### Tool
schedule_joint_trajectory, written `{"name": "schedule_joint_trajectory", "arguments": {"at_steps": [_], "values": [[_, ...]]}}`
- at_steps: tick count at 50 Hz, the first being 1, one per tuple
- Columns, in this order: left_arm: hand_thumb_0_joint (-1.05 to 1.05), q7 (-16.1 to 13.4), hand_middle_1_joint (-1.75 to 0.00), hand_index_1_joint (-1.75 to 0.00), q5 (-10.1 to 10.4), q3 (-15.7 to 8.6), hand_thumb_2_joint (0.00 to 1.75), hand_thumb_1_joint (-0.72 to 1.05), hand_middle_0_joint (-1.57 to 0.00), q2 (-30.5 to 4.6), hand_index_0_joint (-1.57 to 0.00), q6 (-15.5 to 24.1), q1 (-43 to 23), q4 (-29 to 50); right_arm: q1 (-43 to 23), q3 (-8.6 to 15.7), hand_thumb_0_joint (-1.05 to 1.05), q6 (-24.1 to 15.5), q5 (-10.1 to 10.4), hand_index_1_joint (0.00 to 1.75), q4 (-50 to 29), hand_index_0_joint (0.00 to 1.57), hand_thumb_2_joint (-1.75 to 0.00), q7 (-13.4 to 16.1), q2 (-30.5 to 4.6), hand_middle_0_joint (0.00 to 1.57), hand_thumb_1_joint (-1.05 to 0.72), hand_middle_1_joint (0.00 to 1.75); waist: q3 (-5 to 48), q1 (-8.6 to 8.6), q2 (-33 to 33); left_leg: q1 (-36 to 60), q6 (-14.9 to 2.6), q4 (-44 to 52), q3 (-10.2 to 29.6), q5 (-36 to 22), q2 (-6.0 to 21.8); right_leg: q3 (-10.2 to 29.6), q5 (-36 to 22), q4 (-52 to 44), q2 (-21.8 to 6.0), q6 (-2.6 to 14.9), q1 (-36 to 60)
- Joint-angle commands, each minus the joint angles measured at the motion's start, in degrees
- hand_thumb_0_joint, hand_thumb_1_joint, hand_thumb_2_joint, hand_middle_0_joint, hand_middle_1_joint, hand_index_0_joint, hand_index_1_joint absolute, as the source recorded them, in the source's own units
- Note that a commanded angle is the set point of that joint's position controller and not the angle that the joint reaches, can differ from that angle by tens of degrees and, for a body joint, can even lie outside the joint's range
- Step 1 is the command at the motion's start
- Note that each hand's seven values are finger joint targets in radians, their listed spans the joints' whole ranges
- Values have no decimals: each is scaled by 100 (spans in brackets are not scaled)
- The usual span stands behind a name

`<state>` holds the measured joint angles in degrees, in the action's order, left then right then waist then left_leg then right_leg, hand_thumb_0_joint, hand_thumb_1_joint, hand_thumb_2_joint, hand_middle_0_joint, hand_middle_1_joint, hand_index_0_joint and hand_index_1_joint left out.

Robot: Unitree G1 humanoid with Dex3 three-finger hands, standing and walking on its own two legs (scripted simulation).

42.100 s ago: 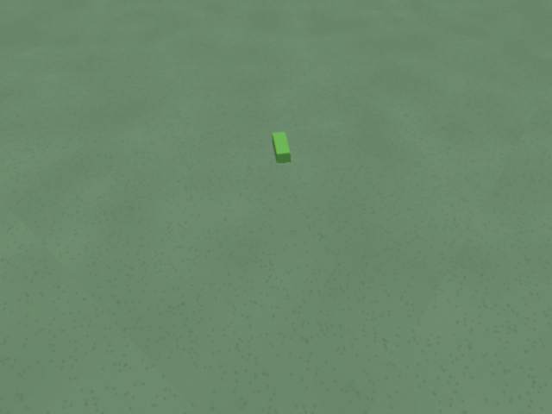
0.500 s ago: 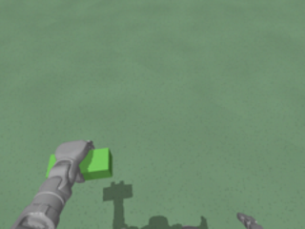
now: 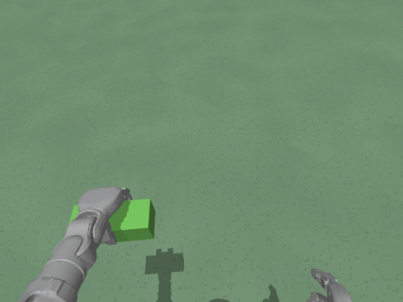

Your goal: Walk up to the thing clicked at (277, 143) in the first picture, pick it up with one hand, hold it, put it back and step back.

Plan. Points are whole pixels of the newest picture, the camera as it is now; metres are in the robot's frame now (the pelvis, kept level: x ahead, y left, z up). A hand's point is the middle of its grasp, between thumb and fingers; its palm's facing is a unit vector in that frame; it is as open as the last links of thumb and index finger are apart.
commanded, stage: hold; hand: left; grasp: from above
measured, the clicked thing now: (114, 222) +0.31 +0.22 -0.08
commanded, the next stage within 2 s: crouch in 1.22 s
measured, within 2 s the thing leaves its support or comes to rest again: neither
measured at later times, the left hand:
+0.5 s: hand (106, 222) +0.29 +0.22 -0.03, palm faces -0.43 -0.07 -0.90, open 10.0 cm
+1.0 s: hand (105, 220) +0.29 +0.22 -0.02, palm faces -0.44 -0.06 -0.90, open 10.0 cm
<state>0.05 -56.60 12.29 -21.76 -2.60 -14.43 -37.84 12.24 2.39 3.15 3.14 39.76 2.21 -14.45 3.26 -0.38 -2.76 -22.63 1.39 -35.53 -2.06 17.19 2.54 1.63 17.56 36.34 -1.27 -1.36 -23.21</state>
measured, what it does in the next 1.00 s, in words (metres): stands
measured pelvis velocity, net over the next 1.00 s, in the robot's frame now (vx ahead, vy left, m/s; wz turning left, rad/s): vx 0.00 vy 0.00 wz -0.01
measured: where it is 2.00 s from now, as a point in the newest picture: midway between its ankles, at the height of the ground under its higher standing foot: outside the picture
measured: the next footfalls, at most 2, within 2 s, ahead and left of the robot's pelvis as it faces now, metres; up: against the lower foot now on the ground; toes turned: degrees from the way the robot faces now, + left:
none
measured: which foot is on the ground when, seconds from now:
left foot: down 0.00-1.00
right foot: down 0.00-1.00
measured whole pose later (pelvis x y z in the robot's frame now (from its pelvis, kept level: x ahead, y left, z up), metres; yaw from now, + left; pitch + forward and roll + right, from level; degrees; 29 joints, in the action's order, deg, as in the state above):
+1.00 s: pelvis +0.00 +0.00 +0.01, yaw +0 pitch +1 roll +1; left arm 3.1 -56.3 12.1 -22.5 -2.1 -12.8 -33.1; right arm 10.2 1.5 3.5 3.8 39.2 3.1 -14.2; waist 0.9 0.8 -3.1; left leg -15.9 1.6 -28.2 -2.5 13.6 2.5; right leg 1.9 14.4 30.0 -1.2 -1.1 -17.1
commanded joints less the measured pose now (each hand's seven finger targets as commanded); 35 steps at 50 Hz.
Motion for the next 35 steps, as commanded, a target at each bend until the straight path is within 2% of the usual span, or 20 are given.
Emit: {"name": "schedule_joint_trajectory", "arguments": {"at_steps": [1, 2, 6, 8, 9, 10, 11, 13, 15, 16, 18, 19, 22, 26, 27, 30, 32, 34, 35], "values": [[0, -195, -76, -70, -19, -580, 71, 74, -100, -1195, -105, 13, -1891, 1244, -435, 205, 0, -218, 22, 30, -743, 20, -90, 84, -723, 20, -90, 30, 1274, 33, 220, 801, -174, 476, -8, -1148, -314, -87, -1013, -656, 270, 123, 459], [0, -185, -75, -69, -20, -566, 71, 74, -100, -1152, -105, 8, -1780, 1128, -443, 196, 0, -221, 25, 30, -742, 20, -90, 83, -718, 20, -90, 30, 1260, 1, 244, 801, -178, 492, -2, -1130, -314, -81, -1000, -662, 272, 123, 430], [0, -140, -75, -69, 11, -571, 72, 75, -101, -1183, -107, 7, -1803, 1329, -549, 187, 0, -226, 34, 30, -764, 20, -90, 100, -697, 20, -90, 30, 1329, 52, 237, 914, -192, 544, -27, -1190, -321, -88, -1059, -721, 253, 101, 549], [0, -128, -75, -70, -11, -564, 73, 74, -101, -1174, -106, 7, -1726, 1248, -556, 170, 0, -224, 41, 30, -777, 20, -90, 106, -701, 20, -90, 30, 1215, 25, 321, 877, -210, 572, -35, -1103, -327, -77, -983, -781, 244, 92, 530], [0, -138, -77, -70, 25, -564, 70, 75, -99, -1211, -106, 34, -1898, 1516, -615, 160, 0, -228, 43, 30, -804, 20, -90, 107, -686, 20, -90, 30, 1219, 64, 230, 899, -195, 613, -36, -1019, -332, -79, -880, -818, 247, 102, 555], [0, -132, -75, -69, -13, -597, 70, 73, -100, -1205, -105, 5, -1719, 1261, -616, 159, 0, -227, 48, 30, -807, 20, -90, 113, -685, 20, -90, 30, 1156, 56, 288, 871, -207, 634, -46, -968, -339, -73, -836, -855, 239, 100, 526], [0, -108, -73, -68, 19, -552, 70, 72, -99, -1163, -105, 12, -1698, 1356, -647, 157, 0, -227, 57, 30, -825, 20, -90, 116, -680, 20, -90, 30, 1135, 55, 375, 897, -220, 648, -57, -939, -346, -66, -806, -897, 225, 81, 558], [0, -92, -74, -68, 18, -673, 69, 73, -99, -1316, -105, 24, -1735, 1492, -667, 162, 0, -227, 53, 30, -806, 20, -90, 121, -683, 20, -90, 30, 1283, 93, 175, 983, -205, 666, -79, -1029, -352, -65, -891, -879, 223, 93, 641], [0, -87, -74, -69, -2, -583, 72, 71, -100, -1212, -105, 16, -1670, 1527, -702, 150, 0, -228, 59, 30, -815, 20, -90, 126, -674, 20, -90, 30, 1233, 99, 225, 1046, -202, 706, -61, -1129, -328, -101, -966, -888, 242, 103, 662], [0, -96, -73, -69, 1, -606, 74, 72, -101, -1227, -105, 19, -1692, 1548, -672, 159, 0, -224, 64, 30, -816, 20, -90, 126, -687, 20, -90, 30, 1271, 59, 283, 1081, -217, 686, -65, -1144, -329, -85, -1011, -891, 239, 88, 676], [0, -76, -75, -70, 17, -601, 73, 73, -100, -1234, -105, 14, -1793, 1630, -691, 155, 0, -214, 75, 30, -809, 20, -90, 135, -671, 20, -90, 30, 1286, 89, 251, 1102, -216, 697, -79, -1265, -347, -86, -1154, -911, 228, 77, 715], [0, -69, -74, -69, 15, -660, 74, 71, -100, -1307, -104, 15, -1757, 1588, -676, 158, 0, -211, 77, 30, -794, 20, -90, 136, -687, 20, -90, 30, 1281, 82, 232, 1149, -213, 724, -87, -1241, -336, -90, -1106, -938, 235, 89, 756], [0, -13, -75, -70, -12, -563, 73, 71, -99, -1192, -104, -10, -1656, 1508, -700, 154, 0, -218, 79, 30, -802, 20, -90, 135, -683, 20, -90, 30, 1215, 84, 201, 1177, -206, 795, -88, -1288, -322, -115, -1140, -944, 251, 113, 739], [0, 66, -75, -69, 42, -596, 73, 73, -100, -1254, -105, -12, -1726, 1632, -742, 144, 0, -219, 90, 30, -822, 20, -90, 145, -685, 20, -90, 30, 1171, 117, 181, 1245, -193, 856, -78, -1315, -308, -137, -1120, -992, 265, 122, 789], [0, 83, -74, -69, 24, -557, 71, 71, -99, -1214, -104, -23, -1698, 1604, -742, 152, 0, -219, 88, 30, -830, 20, -90, 145, -679, 20, -90, 30, 1175, 78, 200, 1265, -204, 863, -86, -1311, -312, -122, -1135, -1013, 258, 122, 777], [0, 116, -76, -70, 40, -634, 71, 72, -98, -1298, -104, -23, -1779, 1597, -748, 131, 0, -222, 90, 30, -834, 20, -90, 148, -679, 20, -90, 30, 1095, 129, 188, 1237, -194, 910, -80, -1301, -302, -142, -1089, -1056, 268, 133, 793], [0, 161, -76, -69, 68, -517, 69, 71, -97, -1152, -103, -18, -1694, 1566, -772, 126, 0, -237, 91, 30, -868, 20, -90, 144, -666, 20, -90, 30, 1040, 111, 215, 1262, -188, 954, -72, -1218, -287, -148, -994, -1060, 279, 144, 768], [0, 171, -75, -69, 50, -603, 70, 71, -97, -1219, -103, -17, -1591, 1515, -768, 121, 0, -240, 93, 30, -895, 20, -90, 144, -674, 20, -90, 30, 1057, 145, 268, 1245, -200, 966, -69, -1265, -298, -144, -1049, -1082, 267, 137, 827], [0, 184, -76, -70, 66, -546, 70, 70, -97, -1188, -103, 8, -1622, 1631, -759, 124, 0, -242, 94, 30, -904, 20, -90, 142, -675, 20, -90, 30, 1080, 137, 228, 1265, -203, 962, -85, -1274, -302, -135, -1065, -1083, 268, 137, 823]]}}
